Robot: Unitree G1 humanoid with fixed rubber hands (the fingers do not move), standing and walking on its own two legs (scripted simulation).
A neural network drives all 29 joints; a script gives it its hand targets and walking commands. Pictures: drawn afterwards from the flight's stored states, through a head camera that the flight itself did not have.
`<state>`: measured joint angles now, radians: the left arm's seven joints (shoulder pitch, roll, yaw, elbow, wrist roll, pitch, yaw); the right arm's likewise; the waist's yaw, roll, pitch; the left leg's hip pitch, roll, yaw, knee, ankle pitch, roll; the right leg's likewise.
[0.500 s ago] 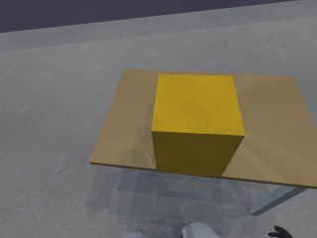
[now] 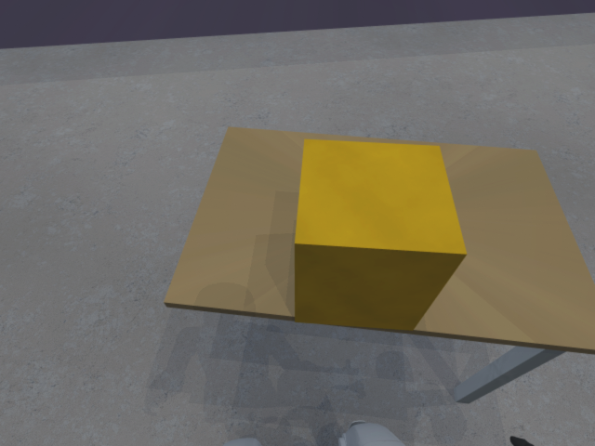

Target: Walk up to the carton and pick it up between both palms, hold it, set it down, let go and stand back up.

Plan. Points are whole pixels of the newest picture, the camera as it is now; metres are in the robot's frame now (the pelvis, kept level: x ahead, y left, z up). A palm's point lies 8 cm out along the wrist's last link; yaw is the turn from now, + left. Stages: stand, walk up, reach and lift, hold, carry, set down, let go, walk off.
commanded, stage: walk up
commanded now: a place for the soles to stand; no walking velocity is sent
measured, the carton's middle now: (361, 240) +0.42 -0.10 -0.02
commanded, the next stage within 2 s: none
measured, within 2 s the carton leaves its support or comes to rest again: neither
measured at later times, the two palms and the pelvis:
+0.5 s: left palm out of the picture +0.05 +0.30 -0.10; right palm out of the picture +0.07 -0.33 -0.10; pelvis +0.00 -0.01 +0.00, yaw -2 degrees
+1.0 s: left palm out of the picture +0.07 +0.32 -0.10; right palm out of the picture +0.07 -0.31 -0.10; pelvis +0.01 +0.01 +0.01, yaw -3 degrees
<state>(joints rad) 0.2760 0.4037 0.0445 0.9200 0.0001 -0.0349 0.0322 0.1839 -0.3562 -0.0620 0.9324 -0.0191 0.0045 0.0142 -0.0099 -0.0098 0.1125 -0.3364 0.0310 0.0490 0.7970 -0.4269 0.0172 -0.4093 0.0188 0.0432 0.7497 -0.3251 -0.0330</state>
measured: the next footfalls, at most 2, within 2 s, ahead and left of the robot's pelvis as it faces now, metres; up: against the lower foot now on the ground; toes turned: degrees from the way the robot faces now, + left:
none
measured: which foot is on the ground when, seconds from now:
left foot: down 0.00-1.00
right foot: down 0.00-1.00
